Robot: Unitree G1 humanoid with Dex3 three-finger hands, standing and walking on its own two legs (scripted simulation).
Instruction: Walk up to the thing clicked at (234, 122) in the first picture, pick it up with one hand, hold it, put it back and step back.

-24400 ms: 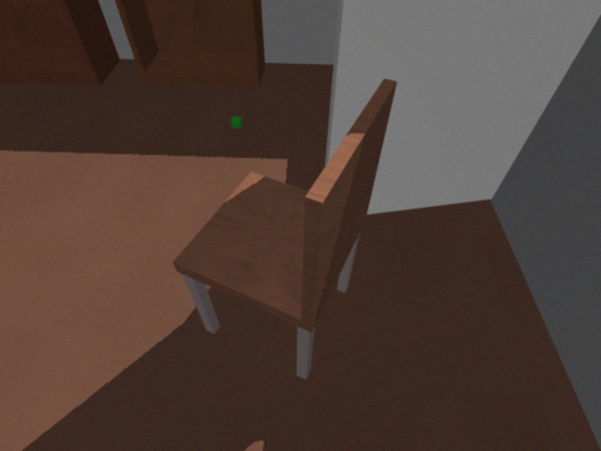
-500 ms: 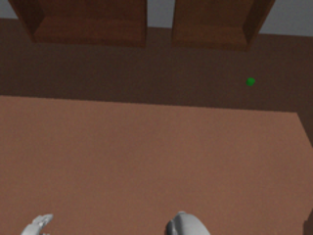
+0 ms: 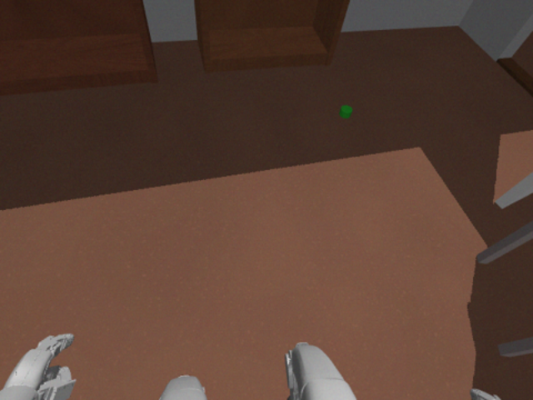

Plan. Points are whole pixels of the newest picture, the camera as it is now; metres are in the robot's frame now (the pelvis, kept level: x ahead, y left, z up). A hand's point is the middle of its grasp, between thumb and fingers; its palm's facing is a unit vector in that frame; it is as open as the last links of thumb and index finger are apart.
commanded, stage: walk up
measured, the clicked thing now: (345, 111) +1.54 -0.47 -0.73
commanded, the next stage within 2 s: none
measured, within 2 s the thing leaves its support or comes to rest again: neither
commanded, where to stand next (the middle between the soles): +0.10 -0.10 m, yaw -22 degrees
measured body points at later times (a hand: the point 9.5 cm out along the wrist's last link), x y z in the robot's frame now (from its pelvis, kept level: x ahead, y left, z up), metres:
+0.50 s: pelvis +0.01 -0.07 -0.02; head +0.04 -0.07 +0.43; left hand +0.18 +0.21 -0.12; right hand -0.01 -0.41 -0.11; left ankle +0.09 +0.01 -0.72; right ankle +0.02 -0.21 -0.71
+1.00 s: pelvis +0.00 -0.13 +0.00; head +0.02 -0.18 +0.45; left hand +0.17 +0.15 -0.09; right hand -0.03 -0.46 -0.13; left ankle +0.08 +0.02 -0.69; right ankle -0.03 -0.24 -0.71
